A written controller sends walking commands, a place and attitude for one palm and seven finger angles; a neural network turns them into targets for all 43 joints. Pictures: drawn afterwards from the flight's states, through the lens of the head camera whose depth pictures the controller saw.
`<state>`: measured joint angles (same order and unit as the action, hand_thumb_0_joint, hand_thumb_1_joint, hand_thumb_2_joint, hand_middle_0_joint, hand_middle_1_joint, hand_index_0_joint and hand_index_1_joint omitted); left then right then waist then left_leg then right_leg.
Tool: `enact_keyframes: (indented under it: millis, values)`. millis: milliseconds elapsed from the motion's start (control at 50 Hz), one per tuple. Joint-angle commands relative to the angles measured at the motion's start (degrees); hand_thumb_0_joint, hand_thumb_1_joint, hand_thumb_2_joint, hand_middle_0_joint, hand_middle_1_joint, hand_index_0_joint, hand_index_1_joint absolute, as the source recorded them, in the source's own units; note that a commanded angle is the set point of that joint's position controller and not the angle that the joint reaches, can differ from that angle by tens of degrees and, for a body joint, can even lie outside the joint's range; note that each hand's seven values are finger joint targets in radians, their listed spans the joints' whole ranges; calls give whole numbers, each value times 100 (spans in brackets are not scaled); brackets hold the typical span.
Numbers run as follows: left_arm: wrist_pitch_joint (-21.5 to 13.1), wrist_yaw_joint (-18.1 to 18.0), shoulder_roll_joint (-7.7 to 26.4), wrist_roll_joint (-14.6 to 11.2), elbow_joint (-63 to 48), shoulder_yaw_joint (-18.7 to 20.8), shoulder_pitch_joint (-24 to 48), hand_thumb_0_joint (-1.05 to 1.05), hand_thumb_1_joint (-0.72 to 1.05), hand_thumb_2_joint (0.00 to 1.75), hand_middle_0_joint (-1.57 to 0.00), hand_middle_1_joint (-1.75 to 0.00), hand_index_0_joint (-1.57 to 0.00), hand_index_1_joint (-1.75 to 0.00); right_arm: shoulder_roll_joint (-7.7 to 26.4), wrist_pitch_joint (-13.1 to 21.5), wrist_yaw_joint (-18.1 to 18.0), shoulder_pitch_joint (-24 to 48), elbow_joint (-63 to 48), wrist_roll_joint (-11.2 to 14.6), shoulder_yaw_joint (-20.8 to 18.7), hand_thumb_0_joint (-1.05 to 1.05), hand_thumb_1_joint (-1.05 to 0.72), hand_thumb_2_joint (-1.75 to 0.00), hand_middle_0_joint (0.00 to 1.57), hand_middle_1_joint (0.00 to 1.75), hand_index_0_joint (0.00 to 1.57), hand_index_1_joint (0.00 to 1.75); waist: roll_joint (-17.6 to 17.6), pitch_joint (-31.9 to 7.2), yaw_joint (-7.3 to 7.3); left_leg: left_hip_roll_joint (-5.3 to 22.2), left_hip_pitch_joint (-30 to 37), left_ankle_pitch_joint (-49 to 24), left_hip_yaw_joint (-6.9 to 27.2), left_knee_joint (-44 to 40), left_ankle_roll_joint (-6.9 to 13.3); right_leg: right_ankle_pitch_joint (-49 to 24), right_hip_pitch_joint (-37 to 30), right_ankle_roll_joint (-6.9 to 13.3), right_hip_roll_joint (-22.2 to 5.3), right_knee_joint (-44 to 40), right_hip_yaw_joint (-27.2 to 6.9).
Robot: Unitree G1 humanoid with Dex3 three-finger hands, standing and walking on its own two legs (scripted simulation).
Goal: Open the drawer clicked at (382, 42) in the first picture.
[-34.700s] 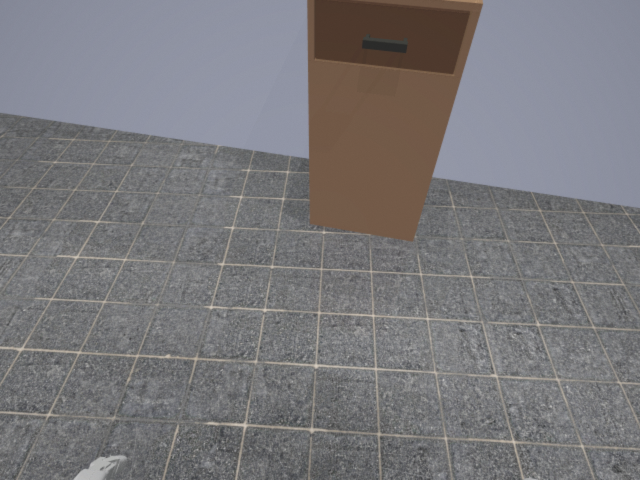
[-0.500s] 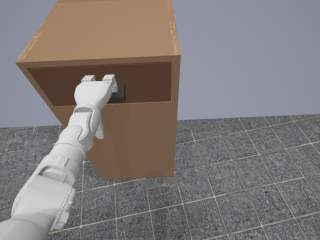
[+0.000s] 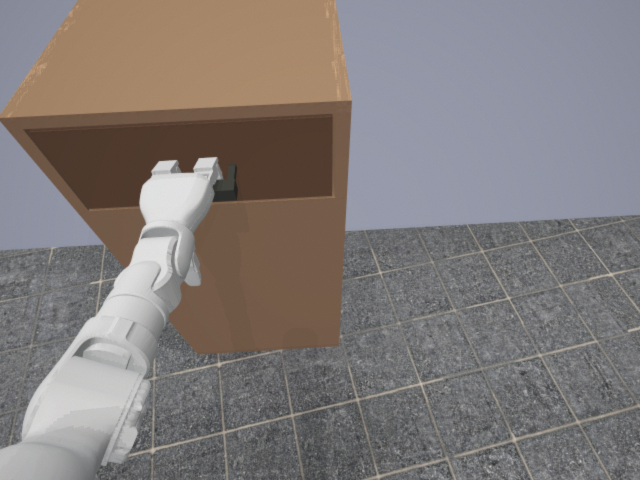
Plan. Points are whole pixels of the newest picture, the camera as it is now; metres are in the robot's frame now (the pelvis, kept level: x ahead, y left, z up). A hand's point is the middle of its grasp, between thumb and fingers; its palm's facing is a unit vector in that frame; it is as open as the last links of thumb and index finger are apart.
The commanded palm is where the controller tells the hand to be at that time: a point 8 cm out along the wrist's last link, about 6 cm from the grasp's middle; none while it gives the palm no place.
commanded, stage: lower the fingers behind the handle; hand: left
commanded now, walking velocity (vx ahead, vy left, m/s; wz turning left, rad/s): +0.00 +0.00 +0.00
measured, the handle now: (195, 181) +0.51 +0.19 +0.06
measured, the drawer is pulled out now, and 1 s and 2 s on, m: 0.00 0.00 0.02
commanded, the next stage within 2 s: close the thumb around the handle in 0.42 s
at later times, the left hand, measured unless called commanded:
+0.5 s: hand (192, 223) +0.45 +0.19 +0.03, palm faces -0.01 -0.02 -1.00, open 13.9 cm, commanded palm +0.42 +0.19 +0.09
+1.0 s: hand (197, 221) +0.45 +0.18 +0.04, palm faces -0.01 -0.02 -1.00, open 8.0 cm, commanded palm +0.42 +0.18 +0.09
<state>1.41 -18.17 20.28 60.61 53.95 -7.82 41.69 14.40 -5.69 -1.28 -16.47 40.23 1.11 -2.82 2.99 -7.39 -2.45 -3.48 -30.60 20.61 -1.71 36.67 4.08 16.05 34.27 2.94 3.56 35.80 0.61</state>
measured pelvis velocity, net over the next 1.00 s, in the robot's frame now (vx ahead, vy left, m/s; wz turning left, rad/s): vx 0.00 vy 0.01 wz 0.00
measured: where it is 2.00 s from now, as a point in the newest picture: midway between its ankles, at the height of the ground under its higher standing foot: outside the picture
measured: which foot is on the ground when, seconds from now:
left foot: down 0.00-1.00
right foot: down 0.00-1.00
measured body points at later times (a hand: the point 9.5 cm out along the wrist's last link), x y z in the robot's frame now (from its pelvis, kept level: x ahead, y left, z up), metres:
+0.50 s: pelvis +0.00 +0.01 +0.00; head +0.07 -0.01 +0.44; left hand +0.44 +0.19 +0.09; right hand +0.07 -0.25 -0.14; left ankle -0.04 +0.07 -0.72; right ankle +0.00 -0.09 -0.72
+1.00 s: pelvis +0.00 +0.01 +0.00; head +0.06 -0.01 +0.44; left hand +0.45 +0.18 +0.09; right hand +0.07 -0.25 -0.14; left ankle -0.04 +0.07 -0.72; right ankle +0.00 -0.09 -0.72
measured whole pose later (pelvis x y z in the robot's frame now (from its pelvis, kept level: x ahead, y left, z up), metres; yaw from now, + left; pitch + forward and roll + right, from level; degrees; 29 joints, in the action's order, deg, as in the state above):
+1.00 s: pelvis +0.00 +0.01 +0.00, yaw +0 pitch +15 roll -1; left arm 3.9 -19.3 18.4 60.8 54.8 -8.9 42.8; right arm 13.8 -6.1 -0.6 -16.6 40.2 0.9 -2.7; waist 3.6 -7.8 -2.7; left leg -3.8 -31.7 21.2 -2.1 38.0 4.7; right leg 16.5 35.4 2.3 3.3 36.9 0.3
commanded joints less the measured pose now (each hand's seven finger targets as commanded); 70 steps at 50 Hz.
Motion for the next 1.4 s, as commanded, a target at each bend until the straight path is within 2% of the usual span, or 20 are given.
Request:
enact_keyframes:
  millis: [0,100,140,180,320,340,480,500,560,620,660,720,740,820,880,1000,1220,1260,1320,1380]
  values:
    - [41,-281,920,36,-1014,217,2465,0,-50,30,-30,-120,-30,-120,721,174,-39,-277,-496,-36,-269,0,-90,-90,20,30,20,30,-265,-2194,-123,171,715,-2420,190,-113,-212,-1924,-1413,-35,-118,-123,-206]
    - [121,-307,1137,26,-1065,389,2475,0,-50,30,-30,-120,-30,-120,732,137,-48,-276,-493,-48,-262,0,-90,-90,20,30,20,30,-268,-2375,-89,178,746,-2647,187,-72,-216,-2163,-1549,-42,-118,-55,-208]
    - [157,-274,899,23,-979,201,2419,0,-50,30,-30,-120,-30,-120,714,121,-44,-246,-509,-42,-251,0,-90,-90,20,30,20,30,-336,-2216,-132,176,728,-2530,192,-87,-216,-2042,-1442,-51,-109,-99,-182]
    - [149,-264,1094,25,-982,356,2513,0,-50,30,-30,-120,-30,-120,746,119,-56,-243,-508,-38,-249,0,-90,-90,20,30,20,30,-339,-2185,-108,180,701,-2503,214,-107,-215,-1986,-1461,-31,-110,-111,-186]
    - [102,-240,899,42,-1091,235,2371,0,-50,30,-30,-120,-30,-120,705,121,-38,-263,-545,-33,-252,0,-90,-90,20,30,20,30,-160,-2267,-63,217,929,-2811,266,-68,-258,-1932,-1297,-19,-88,-50,-136]
    - [116,-242,775,50,-1037,113,2441,0,-50,30,-30,-120,-30,-120,703,116,-33,-257,-524,-40,-253,0,-90,-90,20,30,20,30,-283,-2167,-140,227,933,-2715,266,-67,-262,-1862,-1206,-32,-82,-79,-117]
    - [151,-320,1032,61,-964,331,2610,0,-50,30,-30,-120,-30,-120,742,112,-43,-254,-502,-47,-242,0,-90,-90,20,30,20,30,-411,-2174,-112,198,703,-2454,278,-118,-244,-1796,-1354,-15,-93,-79,-148]
    - [147,-326,894,62,-1027,192,2663,0,-50,30,-30,-120,-30,-120,717,131,-43,-251,-511,-49,-241,0,-90,-90,20,30,20,30,-322,-2202,-130,206,771,-2465,268,-122,-243,-1780,-1306,-25,-99,-78,-147]
    - [190,-332,761,69,-953,86,2738,0,-33,37,-31,-122,-31,-122,714,141,-38,-267,-472,-35,-248,0,-90,-90,20,30,20,30,-252,-2074,-188,230,868,-2457,286,-104,-270,-1640,-1076,-21,-82,-96,-117]
    - [220,-322,904,58,-873,218,2655,0,-16,44,-32,-124,-32,-124,725,128,-47,-288,-473,-41,-242,0,-90,-90,20,30,20,30,-294,-2172,-139,223,852,-2535,277,-101,-271,-1722,-1188,-19,-83,-80,-122]
    - [198,-311,720,63,-1015,51,2842,0,-5,49,-33,-125,-33,-125,713,143,-31,-291,-475,-42,-253,0,-90,-90,20,30,20,30,-178,-2233,-174,244,977,-2574,300,-98,-291,-1656,-1087,-17,-79,-73,-106]
    - [173,-286,700,28,-1045,102,2600,0,12,56,-34,-127,-34,-127,710,141,-13,-304,-496,-57,-266,0,-90,-90,20,30,20,30,-210,-2349,-109,254,1070,-2932,300,-43,-300,-1859,-1170,-19,-70,-51,-108]
    - [168,-299,885,35,-1037,281,2528,0,17,59,-35,-127,-35,-127,721,137,-12,-320,-494,-62,-266,0,-90,-90,20,30,20,30,-253,-2397,-60,259,1014,-2957,297,-48,-305,-1906,-1249,-19,-72,-27,-110]
    - [211,-340,765,87,-960,153,2591,0,40,68,-36,-130,-36,-130,723,119,-1,-281,-480,-38,-255,0,-90,-90,20,30,20,30,-288,-2042,-121,268,895,-2748,324,-100,-325,-1699,-1053,-8,-64,-60,-82]
    - [228,-345,814,58,-1048,206,2607,0,56,76,-38,-131,-38,-131,734,117,-6,-267,-501,-57,-267,0,-90,-90,20,30,20,30,-296,-2349,-97,255,993,-2800,313,-81,-307,-1779,-1225,-6,-65,-59,-107]
    - [250,-302,778,52,-1004,133,2586,0,90,90,-40,-135,-40,-135,717,120,-13,-255,-517,-44,-246,0,-90,-90,20,30,20,30,-294,-2214,-108,234,838,-2601,269,-136,-273,-1804,-1313,-22,-85,-79,-133]
    - [173,-257,789,29,-1322,205,2289,0,90,90,-40,-135,-40,-135,707,100,9,-238,-539,-52,-277,0,-90,-90,20,30,20,30,-197,-2431,-26,262,1121,-3223,279,-46,-294,-2137,-1385,-27,-76,-42,-147]
    - [192,-234,643,-11,-1301,112,2241,0,90,90,-40,-135,-40,-135,700,101,13,-235,-525,-53,-289,0,-90,-90,20,30,20,30,-348,-2342,-82,271,1117,-3194,268,-40,-289,-2170,-1373,-47,-76,-82,-138]
    - [172,-224,888,-5,-1374,351,1915,0,90,90,-40,-135,-40,-135,700,83,12,-200,-575,-52,-276,0,-90,-90,20,30,20,30,-274,-2448,82,248,1055,-3309,247,-67,-273,-2320,-1600,-32,-90,-49,-167]
    - [175,-176,744,-57,-1792,266,1486,0,90,90,-40,-135,-40,-135,695,70,47,-71,-672,-44,-290,0,-90,-90,20,30,20,30,-199,-2603,162,257,1166,-3680,253,-73,-289,-2584,-1798,-32,-101,-67,-204]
